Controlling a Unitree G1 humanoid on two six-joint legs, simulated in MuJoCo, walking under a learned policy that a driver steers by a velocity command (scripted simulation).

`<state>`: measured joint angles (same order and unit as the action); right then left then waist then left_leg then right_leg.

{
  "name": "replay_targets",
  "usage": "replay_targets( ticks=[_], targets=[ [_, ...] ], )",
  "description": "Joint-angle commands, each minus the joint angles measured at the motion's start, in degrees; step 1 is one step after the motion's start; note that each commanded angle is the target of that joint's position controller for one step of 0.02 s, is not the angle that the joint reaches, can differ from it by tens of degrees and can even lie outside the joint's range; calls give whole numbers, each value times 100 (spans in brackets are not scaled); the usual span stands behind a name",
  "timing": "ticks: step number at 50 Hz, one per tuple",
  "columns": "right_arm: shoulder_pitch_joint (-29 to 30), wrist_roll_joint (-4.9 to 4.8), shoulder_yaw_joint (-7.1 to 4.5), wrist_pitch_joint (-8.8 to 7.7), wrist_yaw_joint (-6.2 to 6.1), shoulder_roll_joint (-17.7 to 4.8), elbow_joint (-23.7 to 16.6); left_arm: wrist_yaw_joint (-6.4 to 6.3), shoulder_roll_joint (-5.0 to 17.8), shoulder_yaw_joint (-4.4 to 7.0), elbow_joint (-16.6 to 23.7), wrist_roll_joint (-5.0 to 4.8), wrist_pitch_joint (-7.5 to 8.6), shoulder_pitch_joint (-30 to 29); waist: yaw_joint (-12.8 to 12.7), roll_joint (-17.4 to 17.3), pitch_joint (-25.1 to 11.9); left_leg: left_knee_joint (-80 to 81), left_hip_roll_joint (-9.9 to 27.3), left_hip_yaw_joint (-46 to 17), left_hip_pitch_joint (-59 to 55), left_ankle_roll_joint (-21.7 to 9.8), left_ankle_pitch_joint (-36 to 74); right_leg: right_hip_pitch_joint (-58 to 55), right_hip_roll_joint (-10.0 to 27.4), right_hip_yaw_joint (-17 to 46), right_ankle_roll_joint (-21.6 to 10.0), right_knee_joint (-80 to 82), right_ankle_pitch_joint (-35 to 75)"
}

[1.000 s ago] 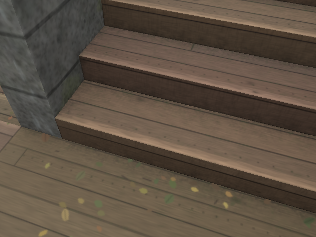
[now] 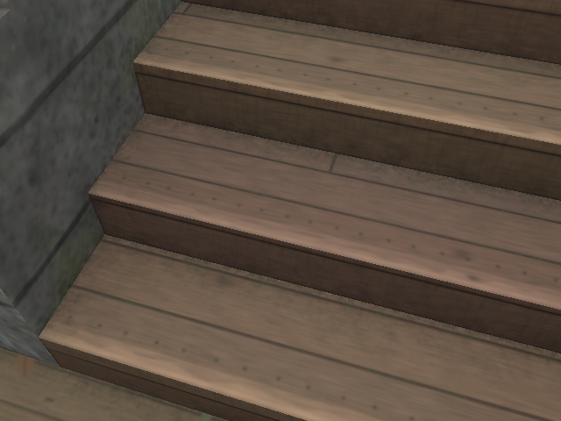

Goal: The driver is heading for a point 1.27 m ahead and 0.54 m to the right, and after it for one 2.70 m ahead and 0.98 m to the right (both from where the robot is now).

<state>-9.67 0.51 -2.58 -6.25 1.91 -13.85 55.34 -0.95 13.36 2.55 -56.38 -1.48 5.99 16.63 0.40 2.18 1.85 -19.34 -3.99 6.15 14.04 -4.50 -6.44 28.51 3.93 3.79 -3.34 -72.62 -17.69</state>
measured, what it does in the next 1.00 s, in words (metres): climbs, turning right: right foot 0.16 m higher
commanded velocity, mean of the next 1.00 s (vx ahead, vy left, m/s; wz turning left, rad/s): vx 0.50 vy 0.00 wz -0.51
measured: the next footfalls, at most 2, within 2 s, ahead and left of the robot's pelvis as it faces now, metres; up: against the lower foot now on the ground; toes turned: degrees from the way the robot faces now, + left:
right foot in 0.48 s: +0.51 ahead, -0.25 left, +0.16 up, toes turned -17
left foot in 1.08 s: +0.83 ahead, -0.24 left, +0.32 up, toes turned -29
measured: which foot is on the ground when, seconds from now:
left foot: down 0.00-0.48, up 0.50-1.00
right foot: up 0.00-0.46, down 0.48-1.00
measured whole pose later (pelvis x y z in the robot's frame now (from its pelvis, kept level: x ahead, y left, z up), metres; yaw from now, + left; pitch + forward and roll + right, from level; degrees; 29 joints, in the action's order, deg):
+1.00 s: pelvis +0.58 -0.23 +0.16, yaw -30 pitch +6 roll +5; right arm -3.5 3.9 4.8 -0.3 1.9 -9.2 43.0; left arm 6.0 8.8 -2.1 -61.1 4.6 6.2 31.3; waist -2.8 2.1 -4.4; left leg -99.9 4.0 4.1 76.3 -3.9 -10.0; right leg 11.8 -6.2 13.1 -7.3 -29.2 -21.3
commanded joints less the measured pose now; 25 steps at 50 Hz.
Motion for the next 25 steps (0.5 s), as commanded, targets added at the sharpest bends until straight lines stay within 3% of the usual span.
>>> replay_targets(
  ticks=[1, 3, 5, 6, 7, 8, 10, 12, 13, 14, 15, 16, 17, 18, 19, 20, 21, 22, 23, 24, 25],
  targets=[
    [32, 50, -8, -113, 33, -303, -84, -57, -24, 38, 185, -16, -134, 646, -330, -493, -145, 1295, 1655, -1034, -91, -855, 873, 495, 441, 269, -43, -102, 306],
    [-93, 59, -19, -146, -34, -450, -16, -56, 144, 69, 417, 26, -171, 196, -277, -535, 23, 1408, 1633, -655, -1, -879, 1190, 905, 471, 328, 56, 158, 759],
    [-122, 48, -27, -134, -132, -586, -12, -52, 219, 69, 681, 63, -128, -344, -201, -472, 112, 1429, 1513, -371, 3, -807, 1325, 1122, 397, 319, 170, 785, 1311],
    [-280, 76, -38, -110, -178, -681, 21, -23, 163, 57, 659, 76, -144, -310, -184, -487, -4, 1380, 1549, -284, -181, -811, 1473, 1115, 337, 130, 219, 877, 1482],
    [-498, 76, -39, -39, -217, -727, 71, 7, 52, 16, 625, 84, -207, -316, -136, -567, -50, 1385, 1669, -320, -506, -855, 1299, 1297, 364, -1, 267, 667, 1403],
    [-624, 8, -41, 4, -268, -758, 94, 26, 107, 16, 701, 84, -230, -478, -58, -450, 6, 1405, 1791, -399, -803, -868, 1064, 1628, 403, 91, 289, 691, 1358],
    [-1350, 7, -3, 148, -347, -637, 370, 54, 23, -1, 803, 78, -300, -787, 185, -523, 198, 1159, 2259, -699, -2237, -894, 1394, 3356, 322, 172, 249, -821, 403],
    [-2028, 31, 26, 278, -449, -483, 602, 76, -62, -16, 1047, -64, -311, -1131, 371, -611, 409, 814, 2732, -946, -3571, -893, 1612, 5394, 219, 453, 223, -3422, -964],
    [-2175, 36, 79, 321, -484, -316, 673, 101, -248, -97, 1185, -225, -329, -1245, 352, -680, 612, 536, 2886, -1028, -4080, -806, 1270, 6548, 225, 577, 189, -4645, -1700],
    [-2178, 105, 125, 333, -479, -187, 708, 132, -382, -198, 1396, -336, -284, -1479, 291, -452, 842, 362, 2859, -901, -4112, -633, 1194, 7175, 281, 722, 144, -5062, -2022],
    [-2210, 120, 134, 356, -471, -186, 698, 172, -499, -301, 1596, -339, -232, -1780, 326, -377, 969, 281, 2796, -803, -4065, -498, 1167, 7562, 303, 626, 161, -5243, -2246],
    [-2201, 111, 150, 377, -467, -186, 671, 197, -527, -382, 1830, -255, -201, -2142, 400, -342, 1065, 319, 2717, -654, -3921, -345, 1146, 7729, 358, 425, 205, -5184, -2372],
    [-1966, 80, 180, 400, -522, -181, 587, 250, -578, -479, 2092, -165, -191, -2417, 320, -232, 1122, 472, 2547, -347, -3342, -156, 988, 7418, 474, 203, 267, -4618, -2275],
    [-2044, 604, -1, 38, -364, -934, 568, -42, -40, -262, 2630, 424, -300, -3472, 490, 88, 1113, 1473, 2435, 65, -2173, -187, -149, 6185, 106, -537, -60, -3453, -2489],
    [-1930, 417, 67, -31, -353, -756, 754, -82, -370, -425, 3025, 490, -389, -4008, 406, 31, 1367, 2044, 2022, 340, -1054, -160, -397, 5190, 208, -1010, -172, -2487, -2492],
    [-1730, 250, 102, -69, -393, -694, 756, -20, -642, -528, 3139, 441, -442, -3716, 217, -243, 1204, 2344, 1896, 547, -458, -271, -22, 3952, 211, -1259, -300, -1805, -1882],
    [-1253, -59, 135, -59, -364, -770, 535, 134, -726, -600, 2903, 276, -515, -2667, -271, -220, 629, 2270, 1735, 940, 486, -419, 2551, 1372, 103, -1424, -558, -265, -566],
    [-1081, -167, 40, -75, -319, -1133, 171, 190, -295, -350, 2349, 293, -552, -1114, -779, -666, -705, 771, 1883, 937, 200, -629, 6588, -469, -596, -1770, -598, -451, -218],
    [-746, -224, -170, -107, -259, -1803, -25, 210, 21, -151, 1847, 232, -553, 572, -1547, -1367, -1922, -1017, 2006, 916, -439, -474, 8480, -1702, -929, -1575, -718, -72, 77],
    [-709, -401, -295, -148, -137, -1949, -186, 233, 510, 51, 1584, 244, -560, 1285, -1880, -1349, -2634, -2833, 1770, 684, -714, -172, 7863, -2523, -1210, -803, -823, 1455, 144],
    [-503, -363, -164, -226, 116, -1067, -624, 85, 1611, 367, 1351, 267, -586, 1097, -1376, 672, -2774, -6079, 321, 290, 1333, 466, 708, -3397, 280, 2810, -1516, 3470, 1216]
  ],
)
